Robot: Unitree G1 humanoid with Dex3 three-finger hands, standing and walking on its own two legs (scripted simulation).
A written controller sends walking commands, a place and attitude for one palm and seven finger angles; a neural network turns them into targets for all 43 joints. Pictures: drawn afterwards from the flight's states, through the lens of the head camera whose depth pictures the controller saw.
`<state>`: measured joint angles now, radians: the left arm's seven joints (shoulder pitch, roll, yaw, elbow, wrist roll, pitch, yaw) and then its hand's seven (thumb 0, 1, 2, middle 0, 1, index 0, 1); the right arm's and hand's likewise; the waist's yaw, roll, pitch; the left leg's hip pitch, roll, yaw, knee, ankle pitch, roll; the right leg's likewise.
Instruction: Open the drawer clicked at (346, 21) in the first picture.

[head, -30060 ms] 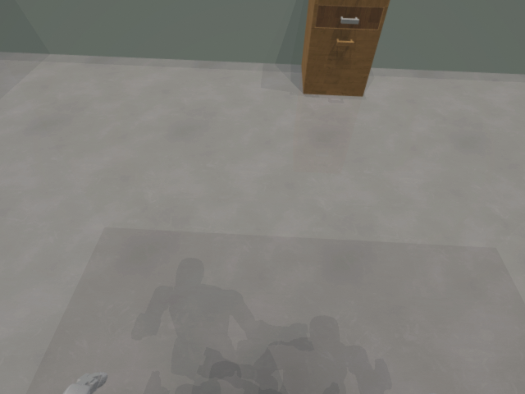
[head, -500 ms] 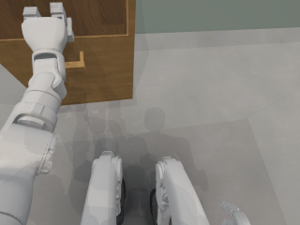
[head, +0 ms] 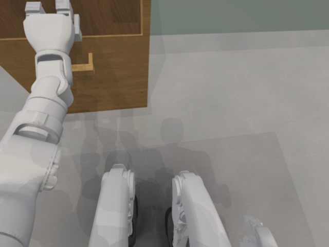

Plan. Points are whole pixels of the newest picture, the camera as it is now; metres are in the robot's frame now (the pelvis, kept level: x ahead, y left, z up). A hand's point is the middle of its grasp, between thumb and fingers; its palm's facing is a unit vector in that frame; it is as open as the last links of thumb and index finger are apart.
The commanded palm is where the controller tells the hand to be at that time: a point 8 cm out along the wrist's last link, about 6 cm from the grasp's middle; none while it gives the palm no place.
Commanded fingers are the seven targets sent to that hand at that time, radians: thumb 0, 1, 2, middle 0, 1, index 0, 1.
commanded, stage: lower the fingers behind the handle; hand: left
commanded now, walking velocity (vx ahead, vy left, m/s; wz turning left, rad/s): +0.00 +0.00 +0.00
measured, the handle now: (56, 27) +0.60 +0.26 +0.05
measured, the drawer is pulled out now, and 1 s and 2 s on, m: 0.00 0.00 0.00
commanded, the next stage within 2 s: lift the fingers back up to retry in 0.40 s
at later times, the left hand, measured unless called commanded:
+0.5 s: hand (60, 48) +0.55 +0.25 +0.04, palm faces +0.10 +0.08 -0.99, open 14.3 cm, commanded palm +0.53 +0.19 -0.07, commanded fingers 0.00 -0.50 0.30 -0.30 -1.20 -0.30 -1.20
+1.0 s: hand (59, 48) +0.55 +0.25 +0.04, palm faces +0.04 +0.05 -1.00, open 14.5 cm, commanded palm +0.53 +0.20 +0.00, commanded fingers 0.00 -0.50 0.30 -0.30 -1.20 -0.30 -1.20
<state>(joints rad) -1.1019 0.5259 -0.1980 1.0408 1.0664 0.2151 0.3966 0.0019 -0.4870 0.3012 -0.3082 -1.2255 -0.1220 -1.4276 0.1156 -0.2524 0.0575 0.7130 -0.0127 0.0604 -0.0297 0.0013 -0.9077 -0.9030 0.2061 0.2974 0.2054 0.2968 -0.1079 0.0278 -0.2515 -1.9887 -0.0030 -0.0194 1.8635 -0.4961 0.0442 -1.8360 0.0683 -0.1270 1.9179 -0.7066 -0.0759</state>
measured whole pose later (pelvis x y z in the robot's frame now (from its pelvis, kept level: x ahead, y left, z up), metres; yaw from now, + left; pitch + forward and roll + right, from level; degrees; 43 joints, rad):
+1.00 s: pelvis +0.00 +0.00 +0.01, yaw -1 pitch +35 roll -4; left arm -1.06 0.54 -0.18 1.02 1.04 0.19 0.34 0.00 -0.49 0.30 -0.26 -1.20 -0.11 -1.34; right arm 0.16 -0.25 0.05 0.70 -0.01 0.07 -0.04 0.00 -0.91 -0.90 0.21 0.30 0.21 0.30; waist -0.09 0.04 -0.26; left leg -1.95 0.01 -0.02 1.83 -0.51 0.04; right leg -1.81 0.09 -0.12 1.88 -0.70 -0.07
